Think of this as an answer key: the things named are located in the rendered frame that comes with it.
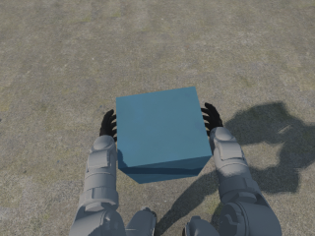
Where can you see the robot left hand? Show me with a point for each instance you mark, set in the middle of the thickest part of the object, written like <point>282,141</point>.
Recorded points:
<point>107,126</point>

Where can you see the right robot upper arm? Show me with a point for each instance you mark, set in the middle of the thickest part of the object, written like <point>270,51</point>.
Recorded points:
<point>245,219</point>

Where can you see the robot right hand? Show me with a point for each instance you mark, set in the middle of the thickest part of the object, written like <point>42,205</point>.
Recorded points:
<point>213,118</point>

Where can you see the robot right shin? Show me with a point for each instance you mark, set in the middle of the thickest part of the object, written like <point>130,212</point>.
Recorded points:
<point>195,217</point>

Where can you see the robot left forearm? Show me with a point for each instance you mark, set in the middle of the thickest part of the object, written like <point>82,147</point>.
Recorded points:
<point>100,179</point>

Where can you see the robot shin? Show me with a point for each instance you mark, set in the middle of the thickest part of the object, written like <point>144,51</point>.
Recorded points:
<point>195,217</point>
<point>145,208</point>

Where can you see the left robot upper arm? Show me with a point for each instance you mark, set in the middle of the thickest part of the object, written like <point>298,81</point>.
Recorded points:
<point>107,222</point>

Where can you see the robot right forearm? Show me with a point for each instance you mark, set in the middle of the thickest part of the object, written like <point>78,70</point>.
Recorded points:
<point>236,183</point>

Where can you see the robot left shin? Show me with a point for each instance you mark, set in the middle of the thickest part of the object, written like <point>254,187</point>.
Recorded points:
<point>145,208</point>

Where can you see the carton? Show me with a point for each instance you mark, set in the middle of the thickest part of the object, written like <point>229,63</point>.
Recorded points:
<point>161,135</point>

